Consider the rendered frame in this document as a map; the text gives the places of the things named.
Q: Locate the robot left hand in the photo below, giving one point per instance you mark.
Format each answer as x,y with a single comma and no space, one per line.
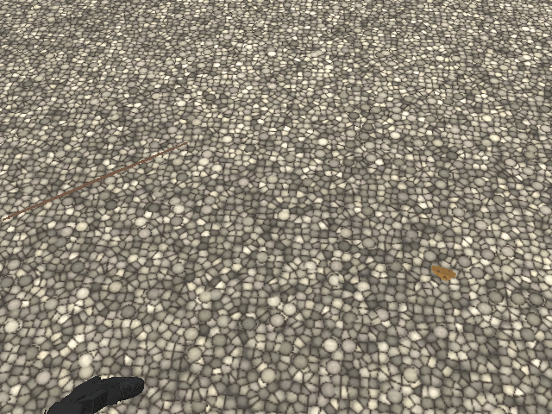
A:
96,393

